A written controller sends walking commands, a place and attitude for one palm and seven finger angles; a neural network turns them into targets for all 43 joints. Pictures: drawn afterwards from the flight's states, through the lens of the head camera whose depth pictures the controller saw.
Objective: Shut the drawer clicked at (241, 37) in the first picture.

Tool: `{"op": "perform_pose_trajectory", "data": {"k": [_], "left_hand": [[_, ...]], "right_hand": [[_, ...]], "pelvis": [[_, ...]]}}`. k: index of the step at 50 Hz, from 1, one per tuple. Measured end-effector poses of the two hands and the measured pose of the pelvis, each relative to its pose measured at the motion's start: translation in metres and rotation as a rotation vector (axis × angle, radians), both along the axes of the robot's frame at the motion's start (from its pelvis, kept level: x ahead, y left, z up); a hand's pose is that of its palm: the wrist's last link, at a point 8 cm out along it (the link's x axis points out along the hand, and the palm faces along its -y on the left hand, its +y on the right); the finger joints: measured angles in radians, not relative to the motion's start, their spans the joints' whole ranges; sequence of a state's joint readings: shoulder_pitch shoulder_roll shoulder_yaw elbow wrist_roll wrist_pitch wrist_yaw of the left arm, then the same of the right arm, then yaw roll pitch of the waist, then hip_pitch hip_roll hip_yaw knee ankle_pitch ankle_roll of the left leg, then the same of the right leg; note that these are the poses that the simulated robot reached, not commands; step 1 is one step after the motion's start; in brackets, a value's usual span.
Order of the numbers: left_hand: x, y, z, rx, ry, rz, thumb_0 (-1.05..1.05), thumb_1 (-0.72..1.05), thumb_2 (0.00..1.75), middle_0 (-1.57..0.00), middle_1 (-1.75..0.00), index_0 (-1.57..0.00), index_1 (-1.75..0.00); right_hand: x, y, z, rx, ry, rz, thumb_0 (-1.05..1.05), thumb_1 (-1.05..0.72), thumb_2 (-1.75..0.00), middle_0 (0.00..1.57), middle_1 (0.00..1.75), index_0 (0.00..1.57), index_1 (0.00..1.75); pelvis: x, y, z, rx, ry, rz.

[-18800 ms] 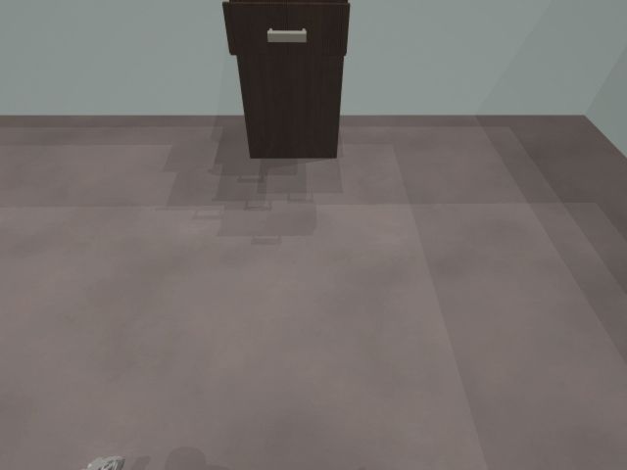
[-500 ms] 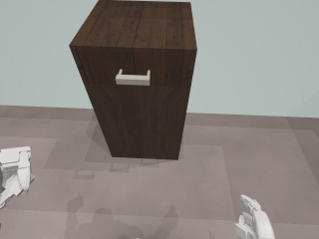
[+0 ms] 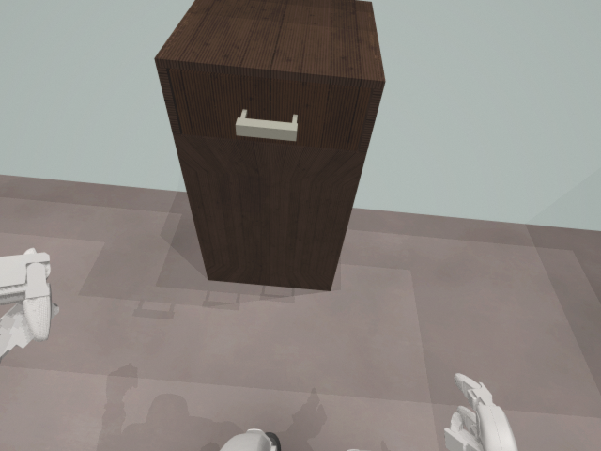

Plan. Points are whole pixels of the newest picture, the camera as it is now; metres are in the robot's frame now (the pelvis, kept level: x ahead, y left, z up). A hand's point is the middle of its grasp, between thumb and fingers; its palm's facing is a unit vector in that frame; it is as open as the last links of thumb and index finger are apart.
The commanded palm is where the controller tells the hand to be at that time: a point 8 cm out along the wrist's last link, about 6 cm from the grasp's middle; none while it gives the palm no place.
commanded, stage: step back with the hand held close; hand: left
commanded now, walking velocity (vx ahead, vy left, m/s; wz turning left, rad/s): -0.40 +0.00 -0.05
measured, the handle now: (268, 122) +0.75 +0.10 +0.00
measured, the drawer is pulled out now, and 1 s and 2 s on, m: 0.00 0.00 0.00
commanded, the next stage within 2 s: stop stepping back and stand still in 0.30 s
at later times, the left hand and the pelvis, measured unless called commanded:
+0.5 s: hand out of the picture +0.09 +0.24 +0.18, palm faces +0.21 -0.86 -0.47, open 3.2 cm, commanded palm +0.03 +0.29 +0.19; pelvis -0.12 +0.02 +0.00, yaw -5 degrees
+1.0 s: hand out of the picture -0.02 +0.29 +0.20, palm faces +0.35 -0.84 -0.41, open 3.2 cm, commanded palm -0.06 +0.32 +0.19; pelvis -0.22 +0.06 +0.01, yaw -6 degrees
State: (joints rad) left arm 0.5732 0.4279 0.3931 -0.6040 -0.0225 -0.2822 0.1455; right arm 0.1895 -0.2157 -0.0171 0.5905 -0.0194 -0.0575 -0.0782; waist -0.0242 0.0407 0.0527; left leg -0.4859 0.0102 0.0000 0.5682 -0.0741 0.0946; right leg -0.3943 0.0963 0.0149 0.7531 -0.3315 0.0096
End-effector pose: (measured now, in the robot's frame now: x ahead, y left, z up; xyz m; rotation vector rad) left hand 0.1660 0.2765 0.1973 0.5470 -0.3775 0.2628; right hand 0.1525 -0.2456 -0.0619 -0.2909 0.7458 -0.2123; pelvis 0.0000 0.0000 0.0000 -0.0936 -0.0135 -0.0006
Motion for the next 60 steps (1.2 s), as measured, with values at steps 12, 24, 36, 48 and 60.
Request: {"op": "perform_pose_trajectory", "data": {"k": [12,24,36,48,60], "left_hand": [[-0.041,-0.008,0.002,-0.047,-0.017,-0.071,0.01,0.89,0.90,-1.41,-1.60,-1.41,-1.60],[-0.093,0.004,0.003,0.008,-0.003,-0.165,0.01,0.89,0.90,-1.41,-1.60,-1.40,-1.60],[-0.137,0.046,-0.012,-0.164,-0.026,-0.029,0.01,0.89,0.90,-1.41,-1.60,-1.41,-1.60],[-0.219,0.040,0.021,-0.004,0.013,-0.056,0.01,0.89,0.90,-1.41,-1.60,-1.41,-1.60],[-0.224,0.060,-0.001,-0.079,0.002,0.017,0.01,0.89,0.90,-1.41,-1.60,-1.41,-1.60]], "right_hand": [[-0.037,0.024,-0.001,0.055,-0.028,0.060,0.01,-0.90,-0.90,0.20,0.30,0.21,0.30],[-0.141,0.013,0.002,0.025,-0.034,-0.071,0.01,-0.90,-0.90,0.20,0.30,0.21,0.30],[-0.219,0.043,0.009,-0.009,0.000,-0.107,0.02,-0.90,-0.90,0.20,0.30,0.20,0.30],[-0.241,0.070,0.002,0.088,-0.009,-0.032,0.01,-0.90,-0.90,0.20,0.31,0.21,0.30],[-0.265,0.067,-0.004,0.046,-0.042,-0.064,0.01,-0.90,-0.90,0.20,0.30,0.21,0.30]], "pelvis": [[-0.050,0.002,0.000,0.024,0.063,-0.124],[-0.117,0.016,-0.006,0.005,-0.013,-0.081],[-0.168,0.051,0.007,0.050,-0.046,-0.106],[-0.215,0.054,0.010,0.077,-0.019,-0.116],[-0.230,0.069,0.002,0.104,-0.052,-0.055]]}}
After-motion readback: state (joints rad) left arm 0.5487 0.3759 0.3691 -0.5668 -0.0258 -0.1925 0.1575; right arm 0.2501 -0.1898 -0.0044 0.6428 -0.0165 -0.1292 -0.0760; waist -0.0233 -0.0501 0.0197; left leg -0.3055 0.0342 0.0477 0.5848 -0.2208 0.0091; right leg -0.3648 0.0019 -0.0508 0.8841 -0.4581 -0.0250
